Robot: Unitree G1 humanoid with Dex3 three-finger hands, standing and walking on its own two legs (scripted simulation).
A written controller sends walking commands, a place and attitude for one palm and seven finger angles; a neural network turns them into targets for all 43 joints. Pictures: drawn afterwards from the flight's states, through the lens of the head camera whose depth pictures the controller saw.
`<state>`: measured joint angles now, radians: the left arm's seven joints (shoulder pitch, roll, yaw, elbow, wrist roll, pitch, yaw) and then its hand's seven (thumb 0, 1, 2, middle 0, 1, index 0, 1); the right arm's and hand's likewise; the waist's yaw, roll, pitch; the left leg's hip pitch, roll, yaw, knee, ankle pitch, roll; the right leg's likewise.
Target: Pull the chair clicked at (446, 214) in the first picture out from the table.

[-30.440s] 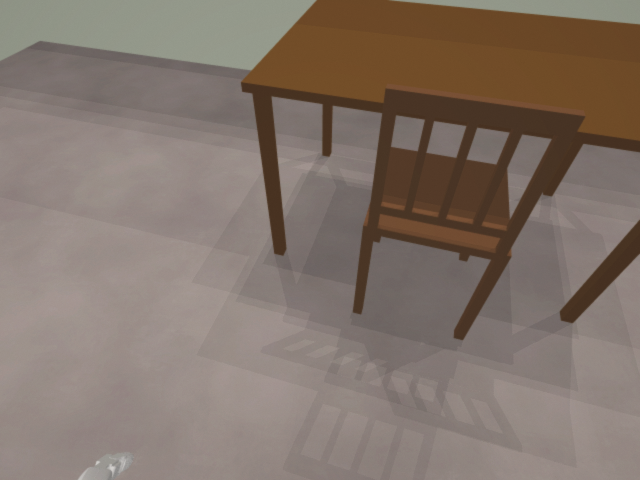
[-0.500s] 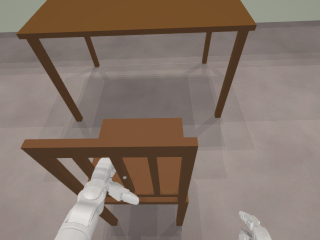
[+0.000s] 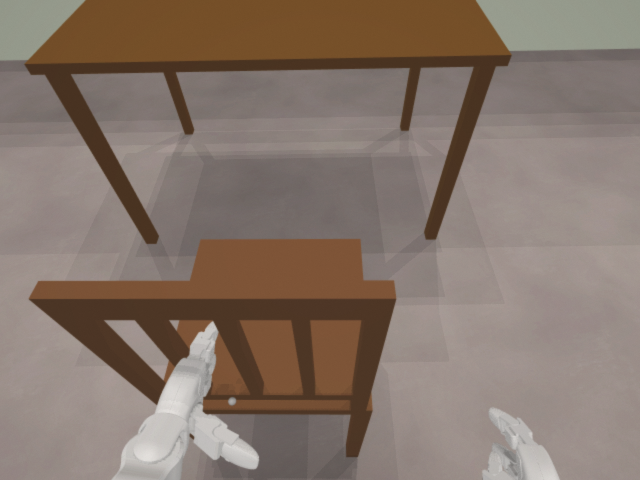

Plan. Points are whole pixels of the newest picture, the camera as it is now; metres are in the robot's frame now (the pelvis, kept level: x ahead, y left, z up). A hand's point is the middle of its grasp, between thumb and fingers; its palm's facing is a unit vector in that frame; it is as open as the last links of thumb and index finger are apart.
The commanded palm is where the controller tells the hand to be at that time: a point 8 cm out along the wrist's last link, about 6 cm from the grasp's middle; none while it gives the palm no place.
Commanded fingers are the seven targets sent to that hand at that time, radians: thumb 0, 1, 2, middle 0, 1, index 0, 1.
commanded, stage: draw the fingers out of the gap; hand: left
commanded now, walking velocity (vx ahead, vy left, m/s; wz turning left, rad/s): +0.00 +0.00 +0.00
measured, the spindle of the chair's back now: (243, 358) +0.29 +0.11 -0.05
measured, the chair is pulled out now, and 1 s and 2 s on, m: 0.58 0.58 0.58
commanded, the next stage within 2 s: draw the hand back to the body in 0.46 s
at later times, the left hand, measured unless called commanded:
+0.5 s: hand (218, 466) +0.16 +0.12 -0.03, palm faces -0.12 -0.98 -0.15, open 17.5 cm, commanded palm +0.14 +0.17 -0.01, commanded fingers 0.00 -0.55 0.20 0.00 0.00 0.00 0.00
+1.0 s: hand (176, 460) +0.15 +0.14 +0.05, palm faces -0.04 -1.00 -0.08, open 17.5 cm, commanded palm +0.12 +0.22 +0.07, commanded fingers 0.00 -0.48 0.23 -0.01 -0.01 -0.01 -0.01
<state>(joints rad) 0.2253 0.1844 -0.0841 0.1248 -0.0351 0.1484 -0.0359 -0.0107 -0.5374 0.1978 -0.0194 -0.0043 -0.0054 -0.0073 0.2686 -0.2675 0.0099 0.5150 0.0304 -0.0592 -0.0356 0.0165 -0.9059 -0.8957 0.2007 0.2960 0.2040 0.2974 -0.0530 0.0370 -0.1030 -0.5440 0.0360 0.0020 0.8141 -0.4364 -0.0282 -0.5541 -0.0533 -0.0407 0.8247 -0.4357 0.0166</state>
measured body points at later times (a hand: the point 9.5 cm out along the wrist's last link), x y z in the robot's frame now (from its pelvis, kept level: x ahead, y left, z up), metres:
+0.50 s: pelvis -0.01 +0.01 -0.01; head +0.02 +0.00 +0.44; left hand +0.16 +0.18 -0.02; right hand +0.18 -0.22 -0.08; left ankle -0.02 +0.14 -0.70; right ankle -0.02 -0.13 -0.70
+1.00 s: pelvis -0.02 +0.01 -0.03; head +0.01 -0.01 +0.42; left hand +0.15 +0.20 +0.06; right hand +0.17 -0.21 -0.11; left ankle -0.02 +0.14 -0.70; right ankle -0.02 -0.13 -0.70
